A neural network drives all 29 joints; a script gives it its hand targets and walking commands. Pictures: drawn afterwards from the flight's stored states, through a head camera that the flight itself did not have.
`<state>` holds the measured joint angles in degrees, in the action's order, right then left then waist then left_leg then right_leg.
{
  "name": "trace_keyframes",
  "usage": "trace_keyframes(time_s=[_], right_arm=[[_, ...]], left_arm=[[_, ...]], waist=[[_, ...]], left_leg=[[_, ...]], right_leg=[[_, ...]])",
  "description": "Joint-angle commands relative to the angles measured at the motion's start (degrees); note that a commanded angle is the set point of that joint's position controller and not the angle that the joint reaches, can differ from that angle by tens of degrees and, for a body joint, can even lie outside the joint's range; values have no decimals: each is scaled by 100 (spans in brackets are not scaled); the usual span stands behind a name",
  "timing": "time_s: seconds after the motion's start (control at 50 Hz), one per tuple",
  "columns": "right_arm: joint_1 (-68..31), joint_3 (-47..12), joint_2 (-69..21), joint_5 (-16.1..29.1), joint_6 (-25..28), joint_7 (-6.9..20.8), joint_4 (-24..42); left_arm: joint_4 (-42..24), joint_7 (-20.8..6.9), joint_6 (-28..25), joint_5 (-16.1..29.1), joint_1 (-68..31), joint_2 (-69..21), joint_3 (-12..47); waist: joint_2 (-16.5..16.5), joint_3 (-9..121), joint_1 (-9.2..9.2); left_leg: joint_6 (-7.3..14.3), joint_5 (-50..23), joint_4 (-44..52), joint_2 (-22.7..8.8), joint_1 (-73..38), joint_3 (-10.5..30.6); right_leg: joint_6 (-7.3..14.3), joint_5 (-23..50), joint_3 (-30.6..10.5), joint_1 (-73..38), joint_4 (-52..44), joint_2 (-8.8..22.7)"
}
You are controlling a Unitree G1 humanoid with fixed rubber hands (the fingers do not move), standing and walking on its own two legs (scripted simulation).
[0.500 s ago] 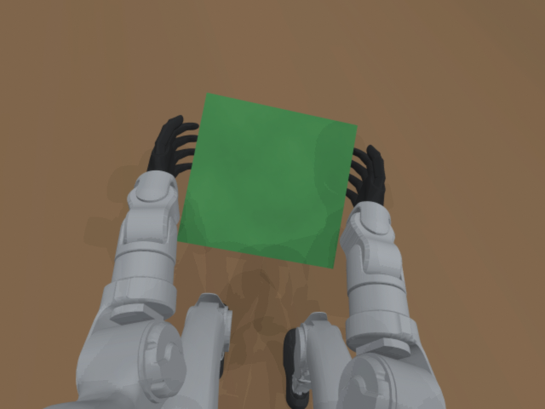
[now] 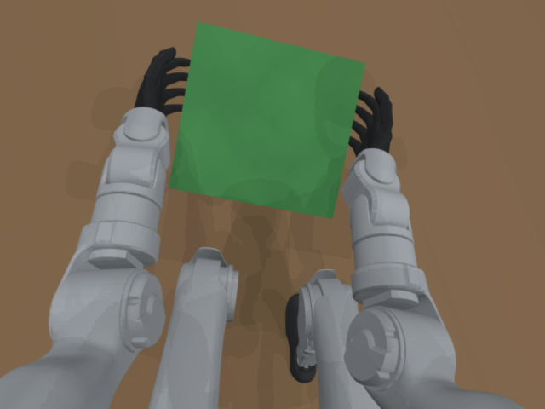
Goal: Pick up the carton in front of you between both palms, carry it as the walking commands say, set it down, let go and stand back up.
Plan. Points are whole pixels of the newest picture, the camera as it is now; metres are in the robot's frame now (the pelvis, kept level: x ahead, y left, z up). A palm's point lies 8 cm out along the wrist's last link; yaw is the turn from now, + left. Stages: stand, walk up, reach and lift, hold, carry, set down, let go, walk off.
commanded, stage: set down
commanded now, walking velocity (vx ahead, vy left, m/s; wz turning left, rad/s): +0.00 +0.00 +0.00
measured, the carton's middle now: (261, 136) +0.49 +0.08 -0.20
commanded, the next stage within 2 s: none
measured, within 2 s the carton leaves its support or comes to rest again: rests again in 1.20 s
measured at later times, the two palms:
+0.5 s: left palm (171, 118) +0.51 +0.24 -0.26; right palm (334, 158) +0.50 -0.06 -0.25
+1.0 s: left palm (171, 114) +0.52 +0.24 -0.27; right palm (334, 155) +0.51 -0.06 -0.27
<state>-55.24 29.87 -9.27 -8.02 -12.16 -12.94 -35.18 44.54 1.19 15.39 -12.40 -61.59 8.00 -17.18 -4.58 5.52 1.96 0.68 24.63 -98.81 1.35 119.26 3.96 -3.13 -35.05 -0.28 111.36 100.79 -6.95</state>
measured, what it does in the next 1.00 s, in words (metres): lowers itself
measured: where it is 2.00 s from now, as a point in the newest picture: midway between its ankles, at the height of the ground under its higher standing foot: (254, 336)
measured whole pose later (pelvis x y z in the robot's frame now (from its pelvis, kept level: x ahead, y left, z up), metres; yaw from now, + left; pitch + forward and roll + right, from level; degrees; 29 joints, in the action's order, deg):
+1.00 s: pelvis -0.02 +0.00 -0.12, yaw -2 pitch +37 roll -5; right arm -77.3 28.2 -2.4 -5.5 -10.4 -10.0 -46.7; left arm 66.6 -2.2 11.8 -3.8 -87.6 24.4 -10.8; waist -4.0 -17.5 2.7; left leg 2.0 26.1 -121.5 -1.1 132.8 2.4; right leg -5.7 -37.7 -0.7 125.0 124.5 -10.8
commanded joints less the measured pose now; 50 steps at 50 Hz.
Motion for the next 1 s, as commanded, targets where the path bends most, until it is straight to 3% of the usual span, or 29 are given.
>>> trace_keyframes(time_s=[0.0, 0.2, 0.38, 0.44, 0.54, 0.64, 0.84, 0.98], right_arm=[[-3909, -3106, -4407, 547, 150, 1430, -95], [-4847, -3045, -3960, 738, 184, 1228, -131], [-5692, -3032, -3560, 1031, 207, 1207, -201], [-5996, -3144, -3502, 1195, 237, 1212, -53], [-6171, -3453, -3712, 1350, 261, 1221, 47], [-5861, -3272, -3774, 1218, 242, 1375, -376], [-5418, -2521, -3359, 717, 168, 1459, -1036], [-5059, -2142, -3124, 414, 104, 1516, -1379]], left_arm=[[37, -1341, -185, 692, -2872, -4853, 2352], [479, -1390, -237, 834, -3732, -4127, 2161], [818, -1432, -289, 1214, -4586, -3673, 2338], [735, -1426, -318, 1447, -4873, -3646, 2540], [491, -1443, -408, 1817, -5075, -3717, 2639], [1077, -1525, -413, 1643, -4659, -3789, 2404], [1665, -1683, -449, 1355, -4671, -3406, 1954], [2035, -1753, -418, 1206, -4392, -3098, 1633]], waist=[[895, 5825, 253], [744, 5654, 353], [845, 5425, 341], [947, 5715, 308], [604, 5829, 408], [475, 4929, 446], [334, 3646, 278], [150, 3058, 238]], left_leg=[[-154, -1866, 480, 524, -5230, -325], [-119, -1478, -243, 408, -4362, -454], [-110, -1404, -900, 274, -4256, -433], [-109, -1651, -1118, 242, -4540, -413], [-22, -2326, -1347, 275, -4735, -352], [43, -2124, -1441, 271, -4188, -348], [106, -1179, -1446, 238, -2924, -316], [161, -966, -1459, 226, -2535, -247]], right_leg=[[-38, 1302, 471, -763, -652, -678], [-74, 1098, 554, -702, 65, -656], [-69, 1014, 642, -433, 725, -568], [-55, 1159, 673, -439, 944, -542], [-53, 1484, 717, -530, 1198, -581], [-62, 1298, 671, -72, 1251, -573], [-9, 835, 603, 88, 1245, -530], [19, 689, 570, 238, 1268, -493]])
